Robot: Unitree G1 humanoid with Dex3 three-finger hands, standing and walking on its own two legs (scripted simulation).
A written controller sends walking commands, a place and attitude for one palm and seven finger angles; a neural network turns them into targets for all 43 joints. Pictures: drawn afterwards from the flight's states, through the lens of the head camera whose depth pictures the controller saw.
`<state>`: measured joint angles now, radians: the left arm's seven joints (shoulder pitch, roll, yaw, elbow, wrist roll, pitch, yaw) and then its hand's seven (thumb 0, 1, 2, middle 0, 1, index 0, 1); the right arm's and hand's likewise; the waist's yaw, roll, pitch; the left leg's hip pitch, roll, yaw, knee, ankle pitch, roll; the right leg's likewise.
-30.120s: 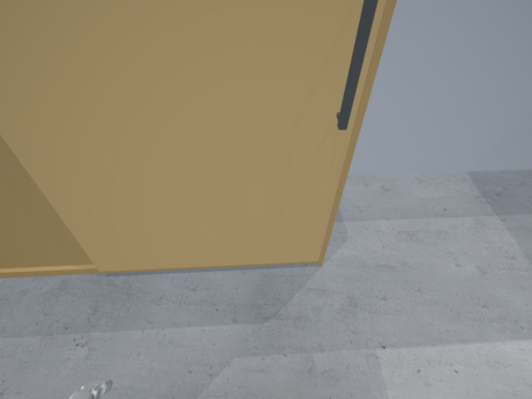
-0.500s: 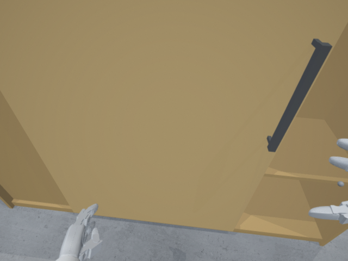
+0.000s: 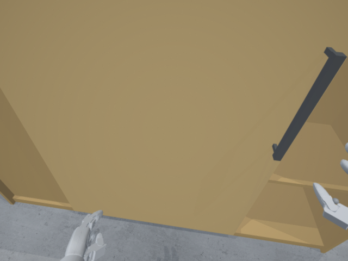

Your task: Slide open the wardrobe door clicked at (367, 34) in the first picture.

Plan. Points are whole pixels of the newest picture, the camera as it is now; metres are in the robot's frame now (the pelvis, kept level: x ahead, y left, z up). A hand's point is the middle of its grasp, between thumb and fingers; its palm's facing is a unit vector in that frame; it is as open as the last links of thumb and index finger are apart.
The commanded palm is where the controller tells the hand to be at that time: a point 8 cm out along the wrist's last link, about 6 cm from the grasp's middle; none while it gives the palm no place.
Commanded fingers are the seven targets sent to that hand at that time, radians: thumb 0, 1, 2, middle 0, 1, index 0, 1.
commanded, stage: draw the hand back to the body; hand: right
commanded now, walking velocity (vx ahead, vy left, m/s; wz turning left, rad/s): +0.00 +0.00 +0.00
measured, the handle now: (299, 112) +0.43 -0.32 +0.16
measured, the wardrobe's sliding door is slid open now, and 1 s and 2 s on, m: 0.49 0.49 0.49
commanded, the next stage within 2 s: step back with the hand held close in 0.48 s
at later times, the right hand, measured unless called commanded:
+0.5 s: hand (317, 200) +0.19 -0.24 +0.16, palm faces +0.44 +0.82 -0.37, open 7.5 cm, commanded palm +0.14 -0.27 +0.17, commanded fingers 0.00 -0.90 -0.90 0.20 0.30 0.20 0.30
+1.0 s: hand (329, 201) +0.19 -0.26 +0.16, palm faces +0.35 +0.82 -0.46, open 7.4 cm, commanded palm +0.12 -0.30 +0.17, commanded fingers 0.00 -0.90 -0.90 0.20 0.30 0.20 0.30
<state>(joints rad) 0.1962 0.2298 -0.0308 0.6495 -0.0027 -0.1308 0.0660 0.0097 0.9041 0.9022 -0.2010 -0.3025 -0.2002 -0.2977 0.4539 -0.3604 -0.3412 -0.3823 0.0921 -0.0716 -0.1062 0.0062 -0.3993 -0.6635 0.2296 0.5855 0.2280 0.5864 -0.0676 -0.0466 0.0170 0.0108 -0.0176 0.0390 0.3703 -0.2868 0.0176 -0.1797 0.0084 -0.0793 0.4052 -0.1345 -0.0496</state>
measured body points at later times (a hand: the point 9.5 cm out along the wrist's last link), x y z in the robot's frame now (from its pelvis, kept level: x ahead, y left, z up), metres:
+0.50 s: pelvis +0.01 +0.02 +0.00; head -0.02 +0.04 +0.45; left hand +0.21 +0.24 -0.08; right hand +0.16 -0.28 +0.18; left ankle -0.05 +0.11 -0.74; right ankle +0.06 -0.09 -0.74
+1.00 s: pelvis -0.02 +0.00 +0.00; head -0.01 -0.01 +0.45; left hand +0.16 +0.25 -0.07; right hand +0.16 -0.30 +0.18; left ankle -0.05 +0.11 -0.74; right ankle +0.06 -0.09 -0.74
